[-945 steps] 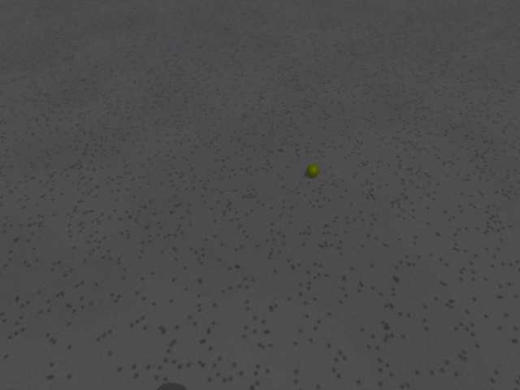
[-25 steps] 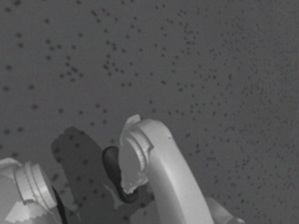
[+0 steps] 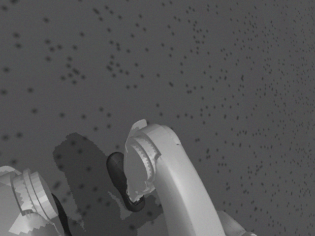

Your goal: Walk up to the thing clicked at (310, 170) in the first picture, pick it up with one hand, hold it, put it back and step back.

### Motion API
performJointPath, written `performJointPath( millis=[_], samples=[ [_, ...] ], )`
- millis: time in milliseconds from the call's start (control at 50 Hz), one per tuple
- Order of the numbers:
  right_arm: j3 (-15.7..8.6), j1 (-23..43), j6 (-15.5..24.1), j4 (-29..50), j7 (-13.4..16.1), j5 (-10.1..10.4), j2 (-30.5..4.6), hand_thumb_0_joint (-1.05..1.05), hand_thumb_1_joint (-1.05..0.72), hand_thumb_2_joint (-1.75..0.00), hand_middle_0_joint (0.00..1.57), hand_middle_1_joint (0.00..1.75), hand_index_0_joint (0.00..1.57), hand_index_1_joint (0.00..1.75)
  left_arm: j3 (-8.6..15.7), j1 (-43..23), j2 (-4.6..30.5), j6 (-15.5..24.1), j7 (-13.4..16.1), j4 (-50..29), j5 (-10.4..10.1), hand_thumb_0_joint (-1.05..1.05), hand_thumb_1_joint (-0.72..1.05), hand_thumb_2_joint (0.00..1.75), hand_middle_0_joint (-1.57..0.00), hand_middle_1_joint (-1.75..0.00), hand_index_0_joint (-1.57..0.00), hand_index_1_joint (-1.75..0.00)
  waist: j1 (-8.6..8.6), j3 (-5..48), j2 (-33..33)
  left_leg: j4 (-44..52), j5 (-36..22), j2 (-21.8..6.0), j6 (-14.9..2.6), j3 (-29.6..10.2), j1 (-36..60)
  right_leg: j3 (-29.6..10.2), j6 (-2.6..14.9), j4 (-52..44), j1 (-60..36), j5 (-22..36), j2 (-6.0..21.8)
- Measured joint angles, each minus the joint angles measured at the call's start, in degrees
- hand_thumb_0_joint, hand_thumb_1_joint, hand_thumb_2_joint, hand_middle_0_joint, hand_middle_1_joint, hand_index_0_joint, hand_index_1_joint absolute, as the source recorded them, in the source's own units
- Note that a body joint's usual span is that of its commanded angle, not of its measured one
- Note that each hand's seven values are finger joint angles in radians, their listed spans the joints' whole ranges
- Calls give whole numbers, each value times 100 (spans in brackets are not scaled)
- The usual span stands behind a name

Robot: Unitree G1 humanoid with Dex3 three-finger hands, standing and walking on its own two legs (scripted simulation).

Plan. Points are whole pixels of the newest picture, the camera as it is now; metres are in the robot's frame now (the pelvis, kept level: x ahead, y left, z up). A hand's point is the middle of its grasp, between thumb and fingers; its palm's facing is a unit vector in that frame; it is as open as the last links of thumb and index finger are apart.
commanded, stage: close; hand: left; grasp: from above
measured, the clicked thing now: out of the picture +0.48 +0.34 -0.28
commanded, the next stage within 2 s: settle in 0.58 s
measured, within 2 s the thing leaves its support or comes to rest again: leaves its support in 0.94 s
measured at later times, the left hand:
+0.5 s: hand out of the picture +0.46 +0.34 -0.26, palm faces -0.42 -0.17 -0.89, open 8.8 cm
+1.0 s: hand out of the picture +0.47 +0.34 -0.25, palm faces -0.40 -0.18 -0.90, open 8.7 cm
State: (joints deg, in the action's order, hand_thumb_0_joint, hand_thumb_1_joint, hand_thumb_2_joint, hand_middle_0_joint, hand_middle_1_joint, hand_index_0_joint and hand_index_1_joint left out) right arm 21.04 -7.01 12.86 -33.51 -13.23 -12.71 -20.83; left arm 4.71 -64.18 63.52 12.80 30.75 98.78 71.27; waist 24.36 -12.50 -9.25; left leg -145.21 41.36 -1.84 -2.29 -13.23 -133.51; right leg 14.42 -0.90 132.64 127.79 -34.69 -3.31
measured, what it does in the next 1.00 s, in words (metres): stands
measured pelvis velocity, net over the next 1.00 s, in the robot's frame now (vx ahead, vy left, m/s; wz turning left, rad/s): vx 0.00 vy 0.00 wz -0.01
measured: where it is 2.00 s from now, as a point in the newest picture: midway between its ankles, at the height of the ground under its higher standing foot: (97, 213)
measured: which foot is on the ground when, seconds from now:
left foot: down 0.00-1.00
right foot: down 0.00-1.00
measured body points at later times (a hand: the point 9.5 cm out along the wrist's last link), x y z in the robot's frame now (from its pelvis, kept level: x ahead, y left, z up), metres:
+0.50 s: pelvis +0.00 +0.00 +0.00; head +0.29 +0.14 +0.31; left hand +0.48 +0.34 -0.21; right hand +0.05 -0.24 -0.05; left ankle +0.06 +0.12 -0.28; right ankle +0.13 -0.10 -0.28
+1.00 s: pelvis +0.00 +0.00 +0.00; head +0.29 +0.15 +0.32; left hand +0.49 +0.35 -0.20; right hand +0.05 -0.24 -0.04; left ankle +0.06 +0.12 -0.28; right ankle +0.13 -0.10 -0.28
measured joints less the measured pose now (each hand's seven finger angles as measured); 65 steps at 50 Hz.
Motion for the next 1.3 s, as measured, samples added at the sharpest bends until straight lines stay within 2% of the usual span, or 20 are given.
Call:
performJointPath(
  millis=[140,320,500,740,860,1000,1140,1300],
  samples=[
    [67,0,-2,6,32,-32,4,0,-91,-90,20,30,20,30,-28,21,18,129,125,41,104,0,12,67,-47,-96,-54,-89,-18,30,-58,-18,-34,-6,-5,-15,0,12,-9,0,-8,45,-10],
    [99,64,106,1,34,-69,-10,0,-91,-90,20,30,20,30,-85,-80,50,81,311,189,193,0,13,62,-53,-90,-60,-84,15,26,-58,-24,-33,-16,-32,-7,-33,3,-38,-10,14,48,-22],
    [126,88,137,-52,-3,-87,1,0,-91,-90,20,30,20,30,9,-128,80,3,352,219,126,0,15,54,-59,-84,-67,-78,35,4,-51,-16,4,-16,-11,-22,-38,15,-24,-17,30,21,-24],
    [118,75,98,0,12,-73,-1,0,-91,-90,20,30,20,30,-81,-128,96,-67,282,153,-33,0,14,48,-65,-79,-73,-73,49,-55,-40,22,30,-20,-9,-43,17,29,-23,-68,-26,4,-34],
    [74,-15,71,-10,11,-34,18,0,-92,-90,20,30,20,30,-4,-69,19,-113,70,-75,-64,0,12,48,-68,-77,-75,-71,10,16,-25,53,28,-5,-12,-34,-6,23,-24,-95,-19,-13,-23],
    [-109,-150,-27,-78,-46,4,54,0,-92,-91,20,30,20,30,210,172,-175,-167,-134,-587,44,0,11,47,-71,-74,-78,-68,-92,251,87,63,51,35,14,-25,-51,20,5,-78,16,-75,15],
    [-495,-286,-151,-173,-118,130,69,0,-92,-91,20,30,20,30,167,496,-632,-323,-423,-1210,-63,-1,10,46,-73,-72,-80,-67,-335,633,390,149,68,52,13,107,-90,-85,29,-64,92,-149,58],
    [-889,-281,-364,-248,-104,330,88,0,-92,-90,20,30,20,30,-14,584,-1065,-508,-920,-1411,-282,-1,10,44,-74,-70,-82,-65,-521,980,708,339,-13,73,7,317,-68,-257,65,-88,139,-158,119]
  ],
)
